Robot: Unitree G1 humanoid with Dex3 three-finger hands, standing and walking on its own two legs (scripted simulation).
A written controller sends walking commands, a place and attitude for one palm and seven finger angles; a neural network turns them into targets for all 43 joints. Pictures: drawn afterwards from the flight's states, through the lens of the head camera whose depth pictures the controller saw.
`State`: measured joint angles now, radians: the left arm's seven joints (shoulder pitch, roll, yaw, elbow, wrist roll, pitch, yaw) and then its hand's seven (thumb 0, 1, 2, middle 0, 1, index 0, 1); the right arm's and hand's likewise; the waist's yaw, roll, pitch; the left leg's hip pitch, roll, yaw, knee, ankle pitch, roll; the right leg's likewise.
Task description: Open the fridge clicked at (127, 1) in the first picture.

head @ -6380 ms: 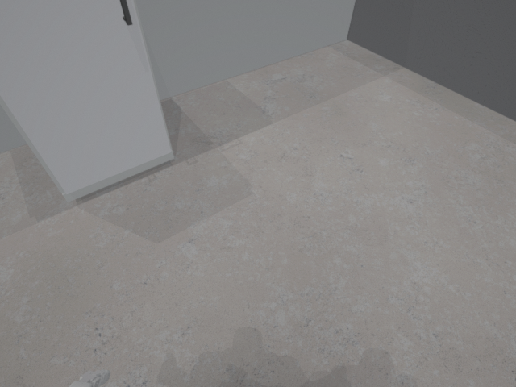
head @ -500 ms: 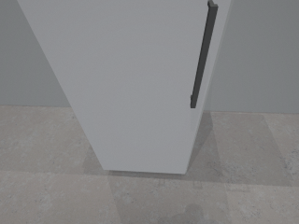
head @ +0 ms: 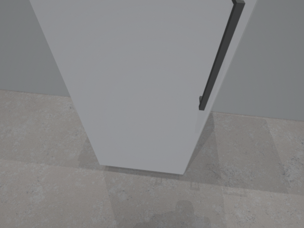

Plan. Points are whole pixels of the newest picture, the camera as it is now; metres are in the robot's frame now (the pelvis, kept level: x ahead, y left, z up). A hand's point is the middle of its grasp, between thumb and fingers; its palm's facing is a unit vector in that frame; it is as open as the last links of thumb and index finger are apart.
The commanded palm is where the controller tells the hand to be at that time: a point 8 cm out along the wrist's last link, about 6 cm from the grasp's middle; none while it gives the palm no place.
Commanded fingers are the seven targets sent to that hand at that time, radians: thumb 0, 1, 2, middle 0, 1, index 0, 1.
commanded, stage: look again from close up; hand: right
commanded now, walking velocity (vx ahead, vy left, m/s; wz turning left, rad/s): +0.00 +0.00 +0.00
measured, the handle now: (215, 64) +0.51 -0.14 +0.18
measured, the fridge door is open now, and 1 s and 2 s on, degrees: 0 0 0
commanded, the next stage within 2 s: raise the hand to about handle height in 0.90 s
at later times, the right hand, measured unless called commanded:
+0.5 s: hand out of the picture +0.01 -0.14 -0.17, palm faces +0.03 +0.97 -0.22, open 7.4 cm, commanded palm none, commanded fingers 0.00 -0.90 -0.90 0.20 0.30 0.20 0.30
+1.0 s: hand out of the picture +0.01 -0.14 -0.17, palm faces +0.04 +0.98 -0.22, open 7.4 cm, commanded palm +0.08 -0.18 -0.07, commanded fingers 0.00 -0.88 -0.89 0.20 0.31 0.20 0.31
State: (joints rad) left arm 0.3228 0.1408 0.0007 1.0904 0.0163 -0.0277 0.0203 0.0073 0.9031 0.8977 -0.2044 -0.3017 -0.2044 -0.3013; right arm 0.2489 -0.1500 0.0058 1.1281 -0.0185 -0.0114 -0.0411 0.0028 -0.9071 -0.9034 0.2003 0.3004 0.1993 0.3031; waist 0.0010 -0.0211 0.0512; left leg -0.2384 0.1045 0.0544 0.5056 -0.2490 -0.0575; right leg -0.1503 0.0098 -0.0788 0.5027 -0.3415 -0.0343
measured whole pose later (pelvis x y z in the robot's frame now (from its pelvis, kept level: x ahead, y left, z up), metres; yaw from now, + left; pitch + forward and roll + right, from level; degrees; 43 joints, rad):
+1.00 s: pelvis -0.01 +0.05 +0.01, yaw -1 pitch -1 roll +0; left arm 0.27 0.17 0.00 1.11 0.02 -0.02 0.02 0.01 0.90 0.90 -0.20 -0.30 -0.20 -0.30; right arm 0.22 -0.18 -0.01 1.11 -0.02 -0.01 -0.02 0.00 -0.91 -0.90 0.20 0.30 0.20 0.30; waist -0.01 -0.01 0.06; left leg -0.22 0.04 0.09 0.47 -0.23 0.01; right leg -0.12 -0.05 -0.05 0.43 -0.28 0.04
